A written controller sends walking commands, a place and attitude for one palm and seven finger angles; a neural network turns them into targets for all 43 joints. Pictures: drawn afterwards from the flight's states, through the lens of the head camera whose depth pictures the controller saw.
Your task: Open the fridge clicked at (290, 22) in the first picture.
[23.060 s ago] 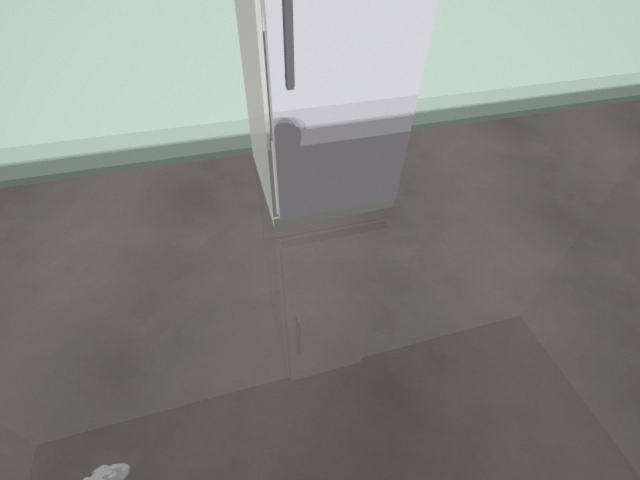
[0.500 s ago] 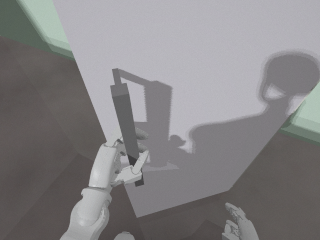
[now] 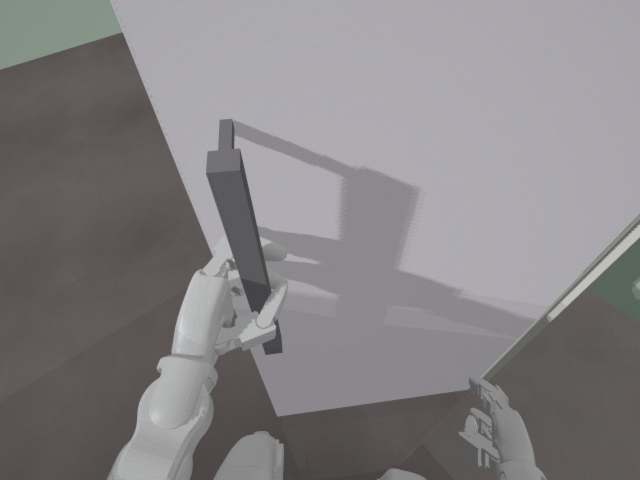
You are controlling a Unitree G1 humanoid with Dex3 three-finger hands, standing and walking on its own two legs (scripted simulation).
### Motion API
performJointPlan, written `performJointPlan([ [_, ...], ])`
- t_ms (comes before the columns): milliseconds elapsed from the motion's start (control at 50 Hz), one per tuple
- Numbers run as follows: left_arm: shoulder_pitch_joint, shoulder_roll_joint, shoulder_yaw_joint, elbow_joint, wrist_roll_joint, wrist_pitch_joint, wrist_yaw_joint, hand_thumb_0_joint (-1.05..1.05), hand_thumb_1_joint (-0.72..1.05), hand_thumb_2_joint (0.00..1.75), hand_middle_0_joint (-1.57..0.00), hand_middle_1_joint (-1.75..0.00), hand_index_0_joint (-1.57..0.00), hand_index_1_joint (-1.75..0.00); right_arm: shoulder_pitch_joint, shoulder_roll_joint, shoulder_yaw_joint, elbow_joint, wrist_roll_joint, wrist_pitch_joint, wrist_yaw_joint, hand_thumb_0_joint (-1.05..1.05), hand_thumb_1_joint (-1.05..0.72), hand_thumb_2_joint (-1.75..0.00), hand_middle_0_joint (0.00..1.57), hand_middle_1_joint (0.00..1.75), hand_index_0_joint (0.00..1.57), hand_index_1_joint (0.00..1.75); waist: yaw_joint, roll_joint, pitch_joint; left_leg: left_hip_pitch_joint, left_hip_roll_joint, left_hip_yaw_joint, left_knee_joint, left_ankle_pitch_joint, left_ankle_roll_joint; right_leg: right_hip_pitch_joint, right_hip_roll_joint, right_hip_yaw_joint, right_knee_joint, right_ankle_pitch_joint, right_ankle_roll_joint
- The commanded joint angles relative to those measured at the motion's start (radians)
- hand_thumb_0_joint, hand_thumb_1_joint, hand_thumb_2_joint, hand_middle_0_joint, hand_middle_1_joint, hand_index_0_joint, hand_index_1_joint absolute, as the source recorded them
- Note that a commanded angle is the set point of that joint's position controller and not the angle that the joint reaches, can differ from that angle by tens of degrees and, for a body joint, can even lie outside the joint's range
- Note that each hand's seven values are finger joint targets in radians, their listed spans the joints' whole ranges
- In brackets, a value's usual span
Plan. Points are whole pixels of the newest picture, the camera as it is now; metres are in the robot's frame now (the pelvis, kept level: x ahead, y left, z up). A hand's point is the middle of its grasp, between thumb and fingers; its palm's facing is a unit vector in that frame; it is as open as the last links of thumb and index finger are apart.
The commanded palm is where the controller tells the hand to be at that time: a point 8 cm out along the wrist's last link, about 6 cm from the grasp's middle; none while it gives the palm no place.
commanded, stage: walk backward, drawing the door open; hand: left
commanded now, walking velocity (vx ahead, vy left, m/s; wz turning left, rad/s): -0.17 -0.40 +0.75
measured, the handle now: (256, 266) +0.32 +0.08 +0.12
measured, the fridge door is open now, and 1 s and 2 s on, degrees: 58 76 73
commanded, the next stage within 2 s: stop walking and hold the door back in 0.34 s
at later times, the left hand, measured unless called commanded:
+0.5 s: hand (341, 464) +0.13 -0.01 +0.11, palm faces +0.34 -0.93 -0.14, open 6.5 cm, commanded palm +0.11 +0.05 +0.10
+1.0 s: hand (339, 444) +0.15 -0.01 +0.11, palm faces +0.48 -0.85 -0.22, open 5.8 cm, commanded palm +0.12 +0.07 +0.10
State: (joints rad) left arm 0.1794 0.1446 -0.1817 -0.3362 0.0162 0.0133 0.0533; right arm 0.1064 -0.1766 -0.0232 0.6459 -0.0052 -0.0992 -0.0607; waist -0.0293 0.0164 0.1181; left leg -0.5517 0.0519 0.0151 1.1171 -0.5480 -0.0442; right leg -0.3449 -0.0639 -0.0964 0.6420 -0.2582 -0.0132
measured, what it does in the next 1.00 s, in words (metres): steps to the right, turning left: left foot, then right foot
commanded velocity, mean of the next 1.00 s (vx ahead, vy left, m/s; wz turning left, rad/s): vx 0.08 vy -0.05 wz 0.31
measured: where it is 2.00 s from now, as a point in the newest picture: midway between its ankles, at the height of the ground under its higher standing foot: outside the picture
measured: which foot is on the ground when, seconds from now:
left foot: up 0.00-0.10, down 0.12-0.32, up 0.34-0.56, down 0.58-0.78, up 0.80-1.00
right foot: down 0.00-0.10, up 0.12-0.30, down 0.32-0.58, up 0.60-0.78, down 0.80-1.00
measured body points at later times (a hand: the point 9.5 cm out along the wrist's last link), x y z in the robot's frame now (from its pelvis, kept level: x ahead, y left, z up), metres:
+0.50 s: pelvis -0.08 -0.20 +0.00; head -0.05 -0.20 +0.44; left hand +0.11 +0.04 +0.12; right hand +0.18 -0.36 -0.09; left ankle -0.10 -0.10 -0.68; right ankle +0.03 -0.29 -0.72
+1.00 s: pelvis -0.15 -0.29 +0.01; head -0.11 -0.32 +0.46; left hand +0.12 +0.04 +0.12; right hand +0.10 -0.43 -0.12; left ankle -0.22 -0.14 -0.65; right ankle -0.02 -0.37 -0.72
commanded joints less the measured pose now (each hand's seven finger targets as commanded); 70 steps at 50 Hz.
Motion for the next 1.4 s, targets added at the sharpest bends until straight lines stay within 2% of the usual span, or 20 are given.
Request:
performJointPlan([
  [0, -0.207, 0.036, 0.07, -0.313, -0.004, -0.141, -0.013, 0.0, 0.9, 0.9, -0.45, -1.4, -0.45, -1.4, -0.086, -0.053, -0.008, -0.186, -0.002, -0.064, -0.022, 0.0, -0.9, -0.9, 0.2, 0.3, 0.2, 0.3, 0.003, -0.231, -0.259, 0.153, 0.026, 0.084, -0.177, -0.011, 0.014, 0.108, -0.191, -0.001, -0.143, 0.347, -0.155],
  [40, -0.199, 0.009, 0.035, -0.298, -0.021, -0.147, -0.019, 0.0, 0.9, 0.9, -0.45, -1.4, -0.45, -1.4, -0.042, -0.081, -0.013, -0.186, -0.006, -0.064, -0.025, 0.0, -0.9, -0.9, 0.2, 0.3, 0.2, 0.3, -0.033, -0.109, -0.254, 0.312, 0.027, 0.063, -0.522, 0.191, 0.023, 0.0, -0.137, -0.037, 0.078, 0.269, -0.103],
  [80, -0.196, -0.013, 0.01, -0.315, -0.002, -0.168, -0.028, 0.0, 0.9, 0.9, -0.45, -1.4, -0.45, -1.4, -0.024, -0.167, -0.046, -0.219, -0.033, -0.069, -0.022, 0.0, -0.9, -0.9, 0.2, 0.3, 0.2, 0.3, -0.023, 0.282, -0.249, 0.551, 0.471, -0.606, -0.791, 0.783, 0.177, -0.388, 0.029, 0.03, 0.462, -0.286, 0.036],
  [100, -0.202, 0.036, 0.039, -0.305, 0.038, -0.181, -0.028, 0.0, 0.9, 0.9, -0.45, -1.4, -0.45, -1.4, -0.022, -0.177, -0.035, -0.204, -0.047, -0.056, -0.019, 0.0, -0.9, -0.9, 0.2, 0.3, 0.2, 0.3, -0.026, 0.169, -0.278, 0.505, 0.551, -0.735, -0.816, 0.775, 0.252, -0.335, 0.001, 0.187, 0.566, -0.235, 0.066],
  [240, -0.148, 0.02, 0.073, -0.323, -0.018, -0.141, 0.003, 0.0, 0.9, 0.9, -0.45, -1.4, -0.45, -1.4, -0.105, -0.149, -0.042, -0.19, 0.009, -0.049, 0.014, 0.0, -0.9, -0.9, 0.2, 0.3, 0.2, 0.3, 0.039, 0.232, -0.258, 0.151, 0.203, -0.181, -0.704, 0.257, 0.079, 0.186, 0.057, 0.071, -0.012, -0.095, 0.047],
  [300, -0.214, 0.145, 0.178, -0.379, -0.007, -0.127, 0.037, 0.0, 0.9, 0.9, -0.45, -1.4, -0.45, -1.4, -0.094, -0.061, -0.033, -0.19, 0.034, -0.047, 0.008, 0.0, -0.9, -0.9, 0.2, 0.3, 0.2, 0.3, 0.044, -0.338, -0.376, 0.073, -0.077, 0.072, -0.073, -0.051, -0.012, 0.199, -0.242, 0.335, -0.359, -0.137, -0.145],
  [420, -0.17, 0.127, 0.2, -0.33, -0.038, -0.134, 0.016, 0.0, 0.9, 0.9, -0.45, -1.4, -0.45, -1.4, -0.101, -0.07, -0.025, -0.175, 0.013, -0.048, -0.021, 0.0, -0.9, -0.9, 0.2, 0.3, 0.2, 0.3, 0.014, -0.242, -0.259, 0.141, 0.03, 0.081, -0.052, -0.043, 0.005, 0.106, -0.238, 0.026, -0.153, 0.36, -0.167],
  [500, -0.378, 0.094, 0.171, -0.086, -0.051, -0.089, 0.047, 0.0, 0.9, 0.9, -0.45, -1.4, -0.45, -1.4, -0.047, -0.105, 0.003, -0.155, 0.0, -0.024, -0.041, 0.0, -0.9, -0.9, 0.2, 0.3, 0.2, 0.3, 0.018, -0.182, -0.339, 0.297, -0.033, 0.093, -0.391, 0.065, 0.04, 0.075, -0.26, 0.163, -0.192, 0.13, -0.099],
  [580, -0.674, 0.047, 0.063, 0.098, -0.052, -0.078, 0.077, 0.0, 0.9, 0.9, -0.45, -1.4, -0.45, -1.4, -0.087, -0.171, 0.026, -0.168, 0.013, 0.026, -0.049, 0.0, -0.9, -0.9, 0.2, 0.3, 0.2, 0.3, 0.033, 0.288, -0.207, 0.367, 0.329, -0.439, -0.857, 0.206, 0.24, -0.177, -0.001, 0.032, 0.285, -0.222, 0.073],
  [620, -0.783, 0.121, 0.127, 0.201, -0.035, -0.069, 0.082, 0.0, 0.9, 0.9, -0.45, -1.4, -0.45, -1.4, -0.084, -0.144, 0.035, -0.126, 0.011, 0.056, -0.05, 0.0, -0.9, -0.9, 0.2, 0.3, 0.2, 0.3, 0.016, 0.293, -0.224, 0.287, 0.303, -0.424, -0.892, 0.007, 0.263, -0.176, -0.014, 0.092, 0.457, -0.202, 0.056],
  [720, -0.948, 0.1, 0.126, 0.526, -0.052, -0.061, 0.068, 0.0, 0.9, 0.9, -0.45, -1.4, -0.45, -1.4, -0.033, -0.167, 0.022, -0.11, 0.032, 0.08, -0.048, 0.0, -0.9, -0.9, 0.2, 0.3, 0.2, 0.3, 0.061, 0.056, -0.228, 0.051, 0.11, -0.087, -0.694, -0.135, 0.145, 0.238, 0.057, -0.03, 0.007, -0.188, 0.033],
  [740, -0.985, 0.104, 0.124, 0.595, -0.053, -0.063, 0.064, 0.0, 0.9, 0.9, -0.45, -1.4, -0.45, -1.4, -0.033, -0.157, 0.017, -0.098, 0.031, 0.087, -0.048, 0.0, -0.9, -0.9, 0.2, 0.3, 0.2, 0.3, 0.069, -0.084, -0.218, -0.015, 0.031, -0.034, -0.493, -0.114, 0.109, 0.28, -0.001, 0.078, -0.155, -0.258, -0.007],
  [780, -1.042, 0.193, 0.197, 0.66, -0.075, -0.071, 0.06, 0.0, 0.9, 0.9, -0.45, -1.4, -0.45, -1.4, -0.061, -0.173, -0.004, -0.104, 0.021, 0.089, -0.045, 0.0, -0.9, -0.9, 0.2, 0.3, 0.2, 0.3, 0.082, -0.401, -0.142, -0.153, -0.08, -0.085, 0.043, 0.035, 0.029, 0.115, -0.376, 0.793, -0.537, -0.624, -0.153],
  [820, -1.139, 0.27, 0.249, 0.681, -0.068, -0.1, 0.053, 0.0, 0.9, 0.9, -0.45, -1.4, -0.45, -1.4, -0.014, -0.174, -0.008, -0.03, -0.001, 0.073, -0.04, 0.0, -0.9, -0.9, 0.2, 0.3, 0.2, 0.3, 0.038, -0.091, -0.222, -0.039, -0.052, -0.106, 0.114, 0.157, 0.002, 0.044, -0.356, 0.679, -0.489, -0.551, -0.149],
  [1040, -1.298, 0.253, 0.313, 0.923, -0.077, -0.182, 0.037, 0.0, 0.9, 0.9, -0.45, -1.4, -0.45, -1.4, 0.06, -0.153, -0.005, -0.013, 0.03, 0.034, -0.055, 0.0, -0.9, -0.9, 0.2, 0.3, 0.2, 0.3, 0.036, -0.289, -0.345, 0.368, -0.074, 0.174, -0.594, 0.161, 0.04, 0.112, -0.162, 0.183, -0.277, -0.296, -0.053],
  [1120, -1.406, 0.105, 0.211, 0.859, -0.098, -0.217, 0.009, 0.0, 0.9, 0.9, -0.45, -1.4, -0.45, -1.4, 0.042, -0.201, -0.014, -0.064, 0.032, 0.019, -0.052, 0.0, -0.9, -0.9, 0.2, 0.3, 0.2, 0.3, 0.024, 0.244, -0.309, 0.57, 0.317, -0.364, -0.871, 0.166, 0.217, -0.228, 0.054, -0.002, 0.292, -0.264, 0.044],
  [1160, -1.343, -0.04, 0.099, 0.846, -0.093, -0.207, -0.018, 0.0, 0.9, 0.9, -0.45, -1.4, -0.45, -1.4, 0.043, -0.16, -0.006, -0.056, 0.036, 0.013, -0.034, 0.0, -0.9, -0.9, 0.2, 0.3, 0.2, 0.3, 0.018, 0.069, -0.349, 0.555, 0.317, -0.291, -0.805, 0.412, 0.245, -0.173, 0.01, 0.067, 0.253, -0.224, 0.03],
  [1240, -1.236, 0.16, 0.237, 0.843, -0.053, -0.191, 0.009, 0.0, 0.9, 0.9, -0.45, -1.4, -0.45, -1.4, 0.1, -0.223, -0.013, -0.041, 0.04, 0.015, -0.029, 0.0, -0.9, -0.9, 0.2, 0.3, 0.2, 0.3, 0.03, 0.098, -0.348, 0.41, 0.198, 0.021, -0.567, 0.627, 0.109, 0.163, 0.03, 0.0, -0.148, 0.035, 0.015],
  [1280, -1.171, 0.169, 0.238, 0.781, -0.042, -0.186, 0.015, 0.0, 0.9, 0.9, -0.45, -1.4, -0.45, -1.4, 0.095, -0.183, -0.013, -0.073, 0.041, 0.017, -0.027, 0.0, -0.9, -0.9, 0.2, 0.3, 0.2, 0.3, 0.017, -0.16, -0.441, 0.223, 0.081, 0.111, -0.338, 0.457, 0.044, 0.403, -0.151, 0.247, -0.233, 0.273, -0.072],
  [1380, -1.084, 0.169, 0.265, 0.651, -0.062, -0.16, 0.017, 0.0, 0.9, 0.9, -0.45, -1.4, -0.45, -1.4, 0.057, -0.145, 0.01, -0.067, 0.033, -0.016, -0.033, 0.0, -0.9, -0.9, 0.2, 0.3, 0.2, 0.3, 0.023, -0.224, -0.386, 0.145, 0.015, -0.015, -0.235, 0.043, 0.018, 0.34, -0.241, 0.257, -0.221, 0.455, -0.164],
])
